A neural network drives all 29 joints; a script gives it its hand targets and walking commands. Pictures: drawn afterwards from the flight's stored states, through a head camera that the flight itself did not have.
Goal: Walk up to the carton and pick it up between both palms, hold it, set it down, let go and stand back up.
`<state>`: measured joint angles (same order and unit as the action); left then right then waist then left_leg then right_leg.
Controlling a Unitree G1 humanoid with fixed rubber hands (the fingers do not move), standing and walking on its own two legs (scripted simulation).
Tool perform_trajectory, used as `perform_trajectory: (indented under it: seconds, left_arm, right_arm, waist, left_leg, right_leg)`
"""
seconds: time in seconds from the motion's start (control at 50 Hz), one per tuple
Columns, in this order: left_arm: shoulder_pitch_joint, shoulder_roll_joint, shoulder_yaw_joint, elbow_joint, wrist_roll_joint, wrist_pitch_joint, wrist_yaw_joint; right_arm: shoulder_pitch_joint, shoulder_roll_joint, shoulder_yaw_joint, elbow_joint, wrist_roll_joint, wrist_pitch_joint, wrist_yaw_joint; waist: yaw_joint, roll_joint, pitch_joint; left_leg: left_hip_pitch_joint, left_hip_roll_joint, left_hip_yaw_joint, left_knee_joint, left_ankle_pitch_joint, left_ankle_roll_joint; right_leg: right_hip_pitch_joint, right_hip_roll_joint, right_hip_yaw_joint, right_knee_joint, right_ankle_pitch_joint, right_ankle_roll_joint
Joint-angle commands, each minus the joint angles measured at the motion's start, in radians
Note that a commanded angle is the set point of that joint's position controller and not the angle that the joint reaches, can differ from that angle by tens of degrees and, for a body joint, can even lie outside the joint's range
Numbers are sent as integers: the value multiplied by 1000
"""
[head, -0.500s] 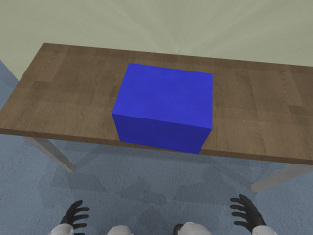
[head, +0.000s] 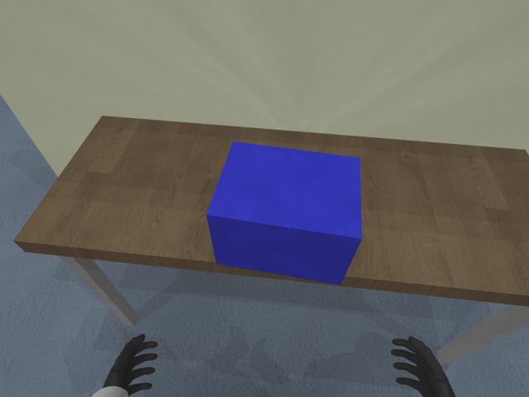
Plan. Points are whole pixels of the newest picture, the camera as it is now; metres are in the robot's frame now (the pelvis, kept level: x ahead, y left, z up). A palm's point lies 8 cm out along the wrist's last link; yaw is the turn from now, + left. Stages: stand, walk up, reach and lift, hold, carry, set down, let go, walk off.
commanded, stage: reach and lift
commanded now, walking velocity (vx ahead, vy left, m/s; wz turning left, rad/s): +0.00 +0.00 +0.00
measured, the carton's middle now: (286, 212) +0.46 -0.01 -0.05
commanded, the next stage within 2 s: none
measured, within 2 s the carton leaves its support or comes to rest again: neither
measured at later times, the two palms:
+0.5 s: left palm (124, 349) +0.19 +0.24 -0.06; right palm (430, 353) +0.20 -0.23 -0.06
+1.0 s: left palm (129, 307) +0.25 +0.24 -0.03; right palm (420, 310) +0.26 -0.22 -0.03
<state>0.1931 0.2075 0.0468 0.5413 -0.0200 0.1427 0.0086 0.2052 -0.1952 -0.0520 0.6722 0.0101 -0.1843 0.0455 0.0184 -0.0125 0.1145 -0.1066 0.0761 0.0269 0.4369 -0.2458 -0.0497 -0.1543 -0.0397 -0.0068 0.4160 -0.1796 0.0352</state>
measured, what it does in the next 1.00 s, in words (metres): stands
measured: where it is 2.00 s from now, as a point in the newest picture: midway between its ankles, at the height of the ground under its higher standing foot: outside the picture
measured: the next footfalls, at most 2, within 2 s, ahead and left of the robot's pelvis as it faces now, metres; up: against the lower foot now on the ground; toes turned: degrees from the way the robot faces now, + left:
none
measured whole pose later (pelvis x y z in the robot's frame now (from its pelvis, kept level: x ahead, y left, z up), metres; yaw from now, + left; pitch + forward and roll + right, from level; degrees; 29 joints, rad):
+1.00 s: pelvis +0.01 +0.01 -0.01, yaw +0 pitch -1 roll +0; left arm -0.06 0.22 -0.03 0.78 -0.23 -0.41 0.02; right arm -0.10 -0.26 0.04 0.94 0.29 -0.56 0.06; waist 0.03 0.00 0.04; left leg -0.21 0.07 0.02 0.55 -0.32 -0.05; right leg -0.25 -0.05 0.00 0.52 -0.25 0.04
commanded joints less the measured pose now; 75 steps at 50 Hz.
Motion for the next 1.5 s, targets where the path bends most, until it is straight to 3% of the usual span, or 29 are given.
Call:
perform_trajectory:
  seconds: [0.0, 0.02, 0.08, 0.14, 0.16, 0.2, 0.24, 0.4, 0.54, 0.62, 0.66, 0.74, 0.8, 0.82, 0.84, 0.92, 0.98, 1.0, 1.08, 1.16, 1.26, 1.28, 1.34, 1.36, 1.44, 1.48]
  left_arm:
    - [-157, 111, 10, -167, -23, -110, 28]
    - [-158, 110, -5, -181, -41, -127, 31]
    - [-132, 94, -13, -165, -42, -151, 37]
    - [-114, 95, -12, -130, -46, -178, 33]
    - [-103, 107, -10, -103, -51, -187, 32]
    - [-100, 110, -8, -71, -60, -209, 26]
    - [-122, 113, -13, -70, -73, -231, 25]
    - [-149, 146, -7, -83, -113, -376, 21]
    - [-206, 173, -5, -23, -139, -491, -9]
    - [-225, 146, -26, -26, -160, -542, -4]
    - [-249, 133, -29, -12, -175, -553, -7]
    - [-262, 113, -40, 47, -182, -565, -4]
    - [-315, 113, -38, 35, -186, -587, -2]
    - [-312, 122, -24, 46, -182, -595, 2]
    - [-340, 112, -32, 53, -189, -595, 4]
    - [-459, 131, -42, 91, -212, -603, 12]
    - [-512, 138, -57, 140, -239, -594, 13]
    - [-540, 145, -62, 149, -243, -596, 17]
    - [-690, 160, -97, 159, -281, -590, 38]
    - [-744, 168, -105, 209, -297, -579, 54]
    - [-765, 227, -41, 248, -269, -550, 27]
    - [-755, 220, -35, 265, -260, -545, 20]
    - [-781, 229, -5, 293, -237, -516, -5]
    - [-818, 233, -2, 290, -237, -502, -12]
    - [-911, 224, -2, 262, -239, -454, -21]
    - [-972, 209, -14, 273, -252, -437, -23]
  right_arm:
    - [-111, -86, -61, -124, -1, -47, 2]
    - [-104, -89, -72, -110, -9, -54, 3]
    - [-105, -109, -92, -49, -4, -74, -2]
    - [-137, -113, -69, -51, 15, -107, -12]
    - [-132, -113, -69, -31, 18, -115, -12]
    - [-157, -113, -58, -36, 23, -127, -16]
    - [-173, -112, -58, -53, 31, -138, -15]
    - [-160, -99, -23, -85, 95, -211, -11]
    - [-212, -112, 15, -43, 155, -307, -16]
    - [-247, -145, 17, 19, 197, -364, -5]
    - [-260, -154, 11, 51, 203, -382, -3]
    - [-318, -180, 37, 106, 238, -415, 3]
    - [-389, -192, 42, 113, 260, -439, 3]
    - [-382, -194, 49, 137, 270, -443, 4]
    - [-410, -199, 46, 125, 267, -447, 5]
    - [-519, -197, 64, 134, 282, -422, 10]
    - [-587, -189, 78, 148, 290, -387, 12]
    - [-599, -187, 64, 153, 290, -380, 10]
    - [-702, -199, 62, 149, 296, -338, 6]
    - [-761, -217, 74, 180, 313, -304, -1]
    - [-808, -250, 118, 227, 357, -289, -28]
    - [-817, -255, 128, 219, 356, -293, -37]
    - [-866, -266, 158, 254, 382, -286, -53]
    - [-889, -271, 165, 236, 387, -280, -59]
    - [-957, -285, 174, 225, 410, -250, -57]
    - [-1022, -280, 181, 207, 418, -220, -51]
  waist:
    - [-1, 54, -124]
    - [-16, 51, -152]
    - [-9, 92, -149]
    - [6, 45, -137]
    - [-7, 14, -134]
    - [13, -4, -116]
    - [8, -6, -120]
    - [28, 10, -181]
    - [23, 8, -203]
    - [29, 47, -248]
    - [11, 49, -243]
    - [13, 19, -237]
    - [11, 33, -255]
    - [26, 26, -253]
    - [11, 21, -261]
    - [16, 4, -248]
    - [19, -8, -255]
    - [1, -1, -260]
    - [-10, 32, -353]
    - [-9, 35, -450]
    - [3, 24, -591]
    - [3, -5, -599]
    - [12, -14, -583]
    - [-3, -34, -567]
    - [5, -18, -556]
    - [-2, -30, -534]
  left_leg:
    - [-148, -66, 71, -111, -28, 30]
    - [-146, -61, 68, -111, -27, 33]
    - [-172, -54, 60, -119, -26, 27]
    - [-132, -75, 58, -99, 27, 18]
    - [-104, -78, 54, -92, 58, 18]
    - [-90, -85, 60, -85, 51, 19]
    - [-96, -79, 52, -90, 50, 17]
    - [-51, -102, 53, -44, 202, 1]
    - [-28, -115, 56, 5, 267, -14]
    - [-13, -107, 48, 24, 332, -37]
    - [0, -105, 41, 40, 358, -50]
    - [-27, -95, 22, 39, 346, -55]
    - [-45, -103, 21, 51, 324, -53]
    - [-43, -102, 24, 56, 336, -57]
    - [-54, -98, 19, 58, 321, -55]
    - [-122, -95, 14, 41, 185, -38]
    - [-153, -103, 22, 46, 139, -17]
    - [-171, -104, 18, 50, 113, -24]
    - [-241, -99, 16, 46, 38, -11]
    - [-231, -104, 22, 76, 129, -18]
    - [-212, -124, 39, 124, 315, -24]
    - [-219, -126, 37, 127, 360, -26]
    - [-217, -127, 42, 124, 422, -29]
    - [-210, -119, 37, 123, 425, -26]
    - [-170, -109, 39, 111, 439, -40]
    - [-165, -103, 37, 94, 401, -29]
  right_leg:
    - [73, 66, -29, -59, -83, -39]
    - [92, 76, -37, -49, -70, -40]
    - [115, 78, -39, -42, -68, -48]
    - [97, 69, -30, -64, -53, -45]
    - [85, 73, -27, -67, -44, -40]
    - [81, 70, -24, -74, -62, -37]
    - [94, 75, -26, -68, -59, -34]
    - [105, 67, -1, -44, 72, -38]
    - [76, 66, 11, -17, 141, -29]
    - [45, 85, 2, -2, 145, -50]
    - [33, 89, -8, 5, 145, -50]
    - [16, 98, -17, 10, 105, -61]
    - [13, 103, -19, 20, 90, -55]
    - [5, 92, -13, 29, 100, -60]
    - [-1, 103, -20, 35, 92, -56]
    - [-14, 86, -10, 42, -13, -57]
    - [-22, 68, 10, 46, -23, -55]
    - [-24, 69, 10, 53, -44, -54]
    - [-29, 56, 12, 67, -70, -64]
    - [-41, 59, 7, 96, 4, -55]
    - [17, 68, 9, 127, 248, -30]
    - [43, 75, 0, 128, 309, -20]
    - [46, 80, 4, 127, 377, -11]
    - [39, 82, 2, 119, 370, -11]
    - [-8, 93, -18, 88, 289, -16]
    - [-35, 93, -16, 57, 228, -18]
